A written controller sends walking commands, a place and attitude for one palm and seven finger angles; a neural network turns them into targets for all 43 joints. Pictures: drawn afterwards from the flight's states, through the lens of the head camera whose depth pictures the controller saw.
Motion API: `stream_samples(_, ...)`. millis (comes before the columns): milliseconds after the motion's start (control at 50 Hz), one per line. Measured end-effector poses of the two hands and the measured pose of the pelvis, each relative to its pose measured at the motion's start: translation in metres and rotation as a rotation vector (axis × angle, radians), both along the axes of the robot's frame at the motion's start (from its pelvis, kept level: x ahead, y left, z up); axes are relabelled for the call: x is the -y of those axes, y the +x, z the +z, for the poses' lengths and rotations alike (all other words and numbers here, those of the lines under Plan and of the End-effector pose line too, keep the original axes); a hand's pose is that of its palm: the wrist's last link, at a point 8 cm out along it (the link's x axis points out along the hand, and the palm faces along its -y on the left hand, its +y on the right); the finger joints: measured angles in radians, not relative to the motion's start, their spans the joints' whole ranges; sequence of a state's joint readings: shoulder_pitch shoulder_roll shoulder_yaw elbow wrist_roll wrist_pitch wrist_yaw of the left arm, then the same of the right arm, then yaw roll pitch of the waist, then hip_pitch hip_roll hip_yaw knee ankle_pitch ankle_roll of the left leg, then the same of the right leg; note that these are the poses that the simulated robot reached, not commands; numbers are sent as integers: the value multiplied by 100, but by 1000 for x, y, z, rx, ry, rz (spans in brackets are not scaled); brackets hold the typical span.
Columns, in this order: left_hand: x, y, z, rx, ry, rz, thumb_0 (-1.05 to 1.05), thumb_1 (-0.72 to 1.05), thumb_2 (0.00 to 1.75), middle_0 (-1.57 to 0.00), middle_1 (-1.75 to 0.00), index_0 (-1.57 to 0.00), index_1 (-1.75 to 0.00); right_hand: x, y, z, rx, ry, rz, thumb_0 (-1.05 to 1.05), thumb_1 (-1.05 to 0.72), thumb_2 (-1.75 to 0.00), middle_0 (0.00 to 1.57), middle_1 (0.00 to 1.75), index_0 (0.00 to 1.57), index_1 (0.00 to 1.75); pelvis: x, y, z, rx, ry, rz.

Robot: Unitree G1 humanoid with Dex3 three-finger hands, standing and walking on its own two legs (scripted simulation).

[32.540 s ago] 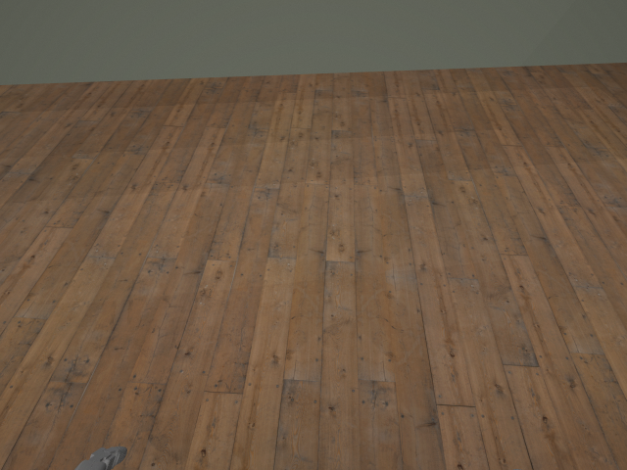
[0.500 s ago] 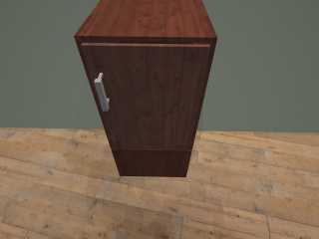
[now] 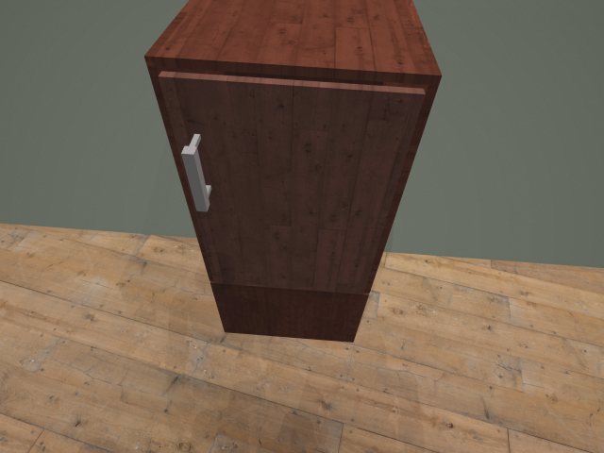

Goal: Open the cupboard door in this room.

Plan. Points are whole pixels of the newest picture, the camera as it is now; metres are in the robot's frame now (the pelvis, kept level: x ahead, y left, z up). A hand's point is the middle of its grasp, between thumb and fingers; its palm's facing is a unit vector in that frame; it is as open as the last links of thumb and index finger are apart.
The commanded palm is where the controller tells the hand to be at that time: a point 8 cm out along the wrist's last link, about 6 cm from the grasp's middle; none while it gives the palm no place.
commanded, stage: come to a stop and stand still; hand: left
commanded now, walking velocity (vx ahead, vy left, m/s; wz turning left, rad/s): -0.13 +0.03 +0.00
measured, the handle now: (199, 173) +0.56 +0.24 +0.03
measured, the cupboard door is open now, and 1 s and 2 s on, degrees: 0 0 0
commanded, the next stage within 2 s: look again from close up in 0.90 s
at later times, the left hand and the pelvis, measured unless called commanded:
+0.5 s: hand out of the picture +0.10 +0.17 -0.16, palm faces +0.04 -0.97 -0.23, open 7.4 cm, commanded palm none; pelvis +0.02 -0.01 +0.00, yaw +1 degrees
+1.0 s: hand out of the picture -0.01 +0.17 -0.16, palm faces +0.05 -0.98 -0.18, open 7.4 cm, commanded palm none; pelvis +0.02 +0.00 +0.01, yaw +0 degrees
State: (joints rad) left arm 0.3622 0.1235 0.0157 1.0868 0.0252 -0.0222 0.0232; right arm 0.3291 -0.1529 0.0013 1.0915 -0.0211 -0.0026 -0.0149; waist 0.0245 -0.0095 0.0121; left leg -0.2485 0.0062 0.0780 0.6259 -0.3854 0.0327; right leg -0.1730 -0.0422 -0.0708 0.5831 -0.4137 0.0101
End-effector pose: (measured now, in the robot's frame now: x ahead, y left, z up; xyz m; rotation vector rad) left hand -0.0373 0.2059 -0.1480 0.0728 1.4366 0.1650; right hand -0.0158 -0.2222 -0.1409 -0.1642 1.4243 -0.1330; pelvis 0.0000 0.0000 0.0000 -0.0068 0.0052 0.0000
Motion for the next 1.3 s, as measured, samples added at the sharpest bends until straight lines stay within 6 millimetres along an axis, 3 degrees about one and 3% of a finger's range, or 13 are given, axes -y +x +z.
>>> stream_samples(120,-17,19,0,-63,16,-14,1,91,90,-20,-30,-20,-30,-10,36,8,71,-33,-7,0,-91,-90,20,30,20,30,-11,21,3,-4,15,-20)
stream_samples(300,-29,102,17,109,98,-51,1,91,90,-20,-30,-20,-30,-13,44,-2,12,19,-13,1,-92,-90,20,30,20,30,-1,31,6,1,33,5)
stream_samples(420,-19,127,22,190,118,-83,0,91,90,-20,-30,-20,-30,4,58,-9,37,21,-42,1,-92,-90,21,30,20,30,9,30,3,-1,27,20)
stream_samples(540,-14,120,14,220,76,-60,0,92,90,-20,-30,-20,-30,10,68,1,93,-13,-15,1,-92,-90,20,30,20,30,7,19,3,9,23,24)
stream_samples(640,-24,105,9,200,56,-37,0,93,90,-20,-30,-20,-30,4,60,11,119,-31,-2,1,-92,-90,20,30,20,30,1,13,4,20,21,10)
stream_samples(900,-23,36,16,27,43,-21,1,92,90,-20,-30,-20,-30,-8,37,12,58,1,11,1,-93,-90,20,30,20,30,-5,14,13,7,16,6)
stream_samples(1020,-14,22,15,-18,36,-20,1,91,90,-20,-30,-20,-30,-13,30,8,23,24,7,1,-92,-90,20,30,20,30,-5,18,12,5,6,7)
stream_samples(1140,-17,29,18,-17,47,-36,1,91,90,-20,-30,-20,-30,-19,38,-1,59,47,-1,1,-92,-90,20,30,20,30,-10,26,9,1,7,13)
stream_samples(1300,-23,70,25,65,83,-49,1,91,90,-20,-30,-20,-30,-23,46,-4,60,67,3,2,-93,-90,20,30,20,30,-9,38,11,15,20,10)
